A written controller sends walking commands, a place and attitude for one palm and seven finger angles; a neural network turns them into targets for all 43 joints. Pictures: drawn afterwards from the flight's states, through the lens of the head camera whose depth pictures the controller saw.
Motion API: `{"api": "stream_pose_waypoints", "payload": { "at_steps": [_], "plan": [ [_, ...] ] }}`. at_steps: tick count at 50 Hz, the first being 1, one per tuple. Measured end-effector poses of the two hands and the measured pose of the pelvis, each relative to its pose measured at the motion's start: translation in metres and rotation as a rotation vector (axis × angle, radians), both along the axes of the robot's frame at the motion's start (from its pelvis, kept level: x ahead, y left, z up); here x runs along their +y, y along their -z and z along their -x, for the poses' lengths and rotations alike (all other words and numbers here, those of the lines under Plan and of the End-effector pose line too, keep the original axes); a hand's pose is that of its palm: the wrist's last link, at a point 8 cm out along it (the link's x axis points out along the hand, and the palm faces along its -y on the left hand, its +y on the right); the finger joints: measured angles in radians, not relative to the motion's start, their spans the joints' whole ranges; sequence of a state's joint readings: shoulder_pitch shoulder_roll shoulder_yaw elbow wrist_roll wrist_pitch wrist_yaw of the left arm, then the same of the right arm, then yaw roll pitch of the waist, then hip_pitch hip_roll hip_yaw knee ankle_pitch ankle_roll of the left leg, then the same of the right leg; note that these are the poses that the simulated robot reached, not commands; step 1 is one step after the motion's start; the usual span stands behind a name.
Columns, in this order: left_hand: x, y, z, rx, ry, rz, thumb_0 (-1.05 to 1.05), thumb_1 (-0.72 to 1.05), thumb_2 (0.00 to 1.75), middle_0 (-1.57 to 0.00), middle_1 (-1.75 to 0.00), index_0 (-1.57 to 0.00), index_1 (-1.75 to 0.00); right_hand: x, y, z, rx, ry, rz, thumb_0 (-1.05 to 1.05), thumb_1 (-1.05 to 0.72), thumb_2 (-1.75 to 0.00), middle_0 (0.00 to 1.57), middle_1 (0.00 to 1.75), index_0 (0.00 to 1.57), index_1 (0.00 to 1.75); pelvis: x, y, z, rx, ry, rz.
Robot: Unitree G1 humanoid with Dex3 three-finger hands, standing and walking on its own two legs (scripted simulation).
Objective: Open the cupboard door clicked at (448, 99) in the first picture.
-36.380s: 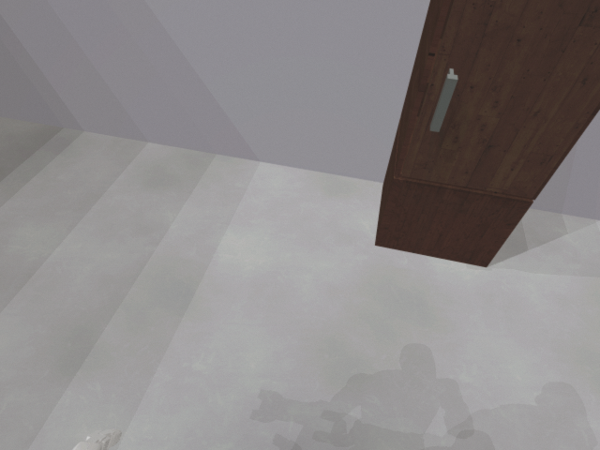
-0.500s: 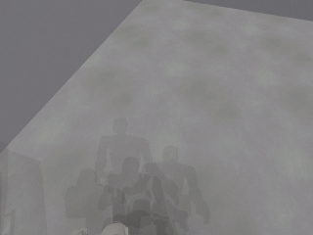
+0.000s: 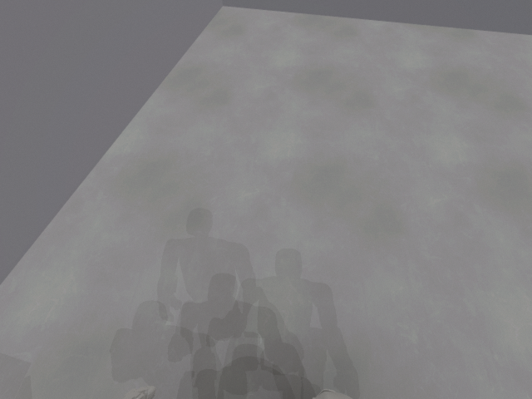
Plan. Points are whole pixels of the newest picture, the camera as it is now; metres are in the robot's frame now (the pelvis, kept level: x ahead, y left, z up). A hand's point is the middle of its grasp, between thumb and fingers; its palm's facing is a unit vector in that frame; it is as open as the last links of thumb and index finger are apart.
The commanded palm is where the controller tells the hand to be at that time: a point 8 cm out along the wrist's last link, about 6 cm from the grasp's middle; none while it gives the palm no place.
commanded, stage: turn to face it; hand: left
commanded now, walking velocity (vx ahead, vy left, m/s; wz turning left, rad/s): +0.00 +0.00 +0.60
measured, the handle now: out of the picture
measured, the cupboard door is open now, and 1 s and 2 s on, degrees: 43 43 43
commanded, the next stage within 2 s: none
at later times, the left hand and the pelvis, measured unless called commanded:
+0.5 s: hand (162, 355) +0.21 +0.20 -0.15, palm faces +0.26 -0.94 -0.21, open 7.4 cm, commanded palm none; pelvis +0.15 -0.01 +0.01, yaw +14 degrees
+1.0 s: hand out of the picture +0.12 +0.16 -0.17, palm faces +0.56 -0.79 -0.25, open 7.4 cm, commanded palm none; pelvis +0.19 -0.05 +0.00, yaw +34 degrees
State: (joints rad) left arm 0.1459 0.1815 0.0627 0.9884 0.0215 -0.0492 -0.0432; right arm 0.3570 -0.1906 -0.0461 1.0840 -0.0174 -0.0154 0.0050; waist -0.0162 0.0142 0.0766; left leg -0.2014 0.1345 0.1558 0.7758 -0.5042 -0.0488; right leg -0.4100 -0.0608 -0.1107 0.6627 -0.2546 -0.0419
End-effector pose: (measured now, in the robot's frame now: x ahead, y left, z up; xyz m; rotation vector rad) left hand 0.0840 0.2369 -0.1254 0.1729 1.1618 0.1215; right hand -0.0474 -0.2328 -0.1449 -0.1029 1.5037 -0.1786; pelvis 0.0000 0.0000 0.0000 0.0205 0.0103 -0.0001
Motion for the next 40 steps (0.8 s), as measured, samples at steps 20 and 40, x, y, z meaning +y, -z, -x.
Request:
{"api": "stream_pose_waypoints", "payload": {
  "at_steps": [20, 40],
  "plan": [
    [0.013, 0.016, -0.08, 0.084, -0.216, 0.021, 0.01, 0.92, 0.9, -0.2, -0.3, -0.2, -0.3, 0.013, -0.023, -0.281, -0.269, -0.254, 0.053, 0.0, -0.91, -0.9, 0.2, 0.3, 0.2, 0.29, 0.002, -0.005, -0.133, 0.016, -0.184, 0.038],
    [-0.036, -0.023, -0.069, 0.026, -0.447, -0.072, 0.01, 0.9, 0.9, -0.2, -0.3, -0.2, -0.3, -0.039, -0.034, -0.423, -0.284, -0.5, 0.026, 0.0, -0.91, -0.9, 0.2, 0.3, 0.2, 0.29, -0.06, -0.019, -0.185, 0.009, -0.458, -0.02]
  ]
}}
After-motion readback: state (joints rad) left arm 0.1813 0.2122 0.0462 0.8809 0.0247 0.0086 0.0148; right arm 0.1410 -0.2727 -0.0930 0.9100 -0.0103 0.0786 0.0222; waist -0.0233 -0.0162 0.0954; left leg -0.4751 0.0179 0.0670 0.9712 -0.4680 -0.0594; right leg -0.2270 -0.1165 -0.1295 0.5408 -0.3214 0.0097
